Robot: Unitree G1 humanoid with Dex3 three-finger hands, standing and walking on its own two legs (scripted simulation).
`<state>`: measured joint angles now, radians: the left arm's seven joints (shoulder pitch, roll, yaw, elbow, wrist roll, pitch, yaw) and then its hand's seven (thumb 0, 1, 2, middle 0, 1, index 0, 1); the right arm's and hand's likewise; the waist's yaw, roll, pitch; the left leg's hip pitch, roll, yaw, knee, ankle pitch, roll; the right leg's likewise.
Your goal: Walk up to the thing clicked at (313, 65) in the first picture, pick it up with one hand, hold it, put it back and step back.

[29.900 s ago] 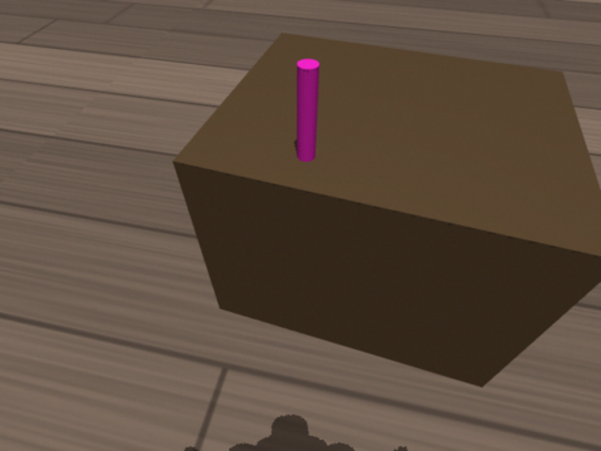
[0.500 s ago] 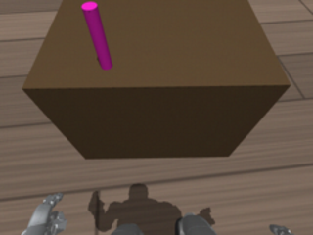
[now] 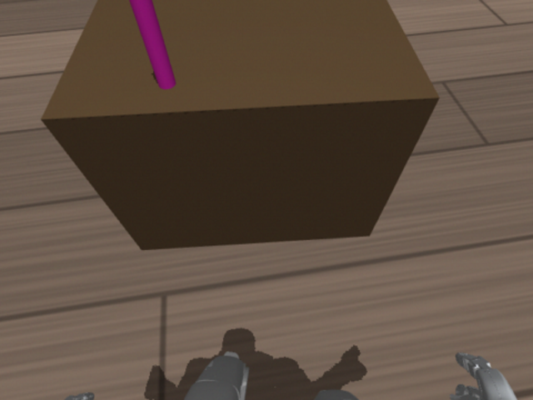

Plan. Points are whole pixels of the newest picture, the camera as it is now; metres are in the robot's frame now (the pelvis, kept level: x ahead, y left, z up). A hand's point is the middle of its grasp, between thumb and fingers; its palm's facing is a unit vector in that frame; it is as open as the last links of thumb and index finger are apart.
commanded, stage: step back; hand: left
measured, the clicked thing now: (154, 41) +0.80 +0.29 +0.06
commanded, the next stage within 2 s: stand in 1.74 s
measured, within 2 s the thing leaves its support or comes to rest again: neither
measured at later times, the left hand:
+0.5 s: hand out of the picture -0.08 +0.26 -0.14, palm faces +0.03 -0.92 -0.39, open 7.4 cm
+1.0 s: hand out of the picture -0.24 +0.26 -0.13, palm faces +0.09 -0.91 -0.41, open 7.4 cm
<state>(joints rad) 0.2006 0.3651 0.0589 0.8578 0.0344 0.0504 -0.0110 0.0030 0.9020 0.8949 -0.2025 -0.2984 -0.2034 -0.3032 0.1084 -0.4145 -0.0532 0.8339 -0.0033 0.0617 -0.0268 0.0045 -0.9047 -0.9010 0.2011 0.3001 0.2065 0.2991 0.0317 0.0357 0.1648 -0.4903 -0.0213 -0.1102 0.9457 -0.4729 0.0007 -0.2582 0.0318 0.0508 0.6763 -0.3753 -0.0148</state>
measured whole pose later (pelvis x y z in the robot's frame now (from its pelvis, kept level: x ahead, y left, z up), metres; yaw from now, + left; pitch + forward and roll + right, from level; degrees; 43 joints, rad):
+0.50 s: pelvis -0.17 -0.02 +0.01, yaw +2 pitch -2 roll -1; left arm 0.16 0.40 0.06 0.84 0.01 0.06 0.01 0.00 0.90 0.90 -0.20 -0.30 -0.20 -0.30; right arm 0.14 -0.38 -0.04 0.84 -0.04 0.05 -0.01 0.01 -0.90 -0.90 0.20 0.30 0.21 0.30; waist 0.02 0.00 0.16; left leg -0.36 0.04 0.00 0.62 -0.22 0.01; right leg -0.34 0.06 0.08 0.96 -0.52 0.01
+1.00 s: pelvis -0.27 -0.03 +0.01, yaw +6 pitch -3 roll +1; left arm 0.22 0.42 0.06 0.97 0.03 0.03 -0.01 0.00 0.90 0.90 -0.20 -0.30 -0.20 -0.30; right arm 0.26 -0.37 -0.05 1.00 -0.04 -0.01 0.02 0.01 -0.91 -0.90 0.20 0.30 0.21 0.30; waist 0.01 -0.03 0.07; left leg -0.21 -0.02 -0.02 0.57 -0.31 0.02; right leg -0.37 -0.02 0.03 0.85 -0.46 -0.02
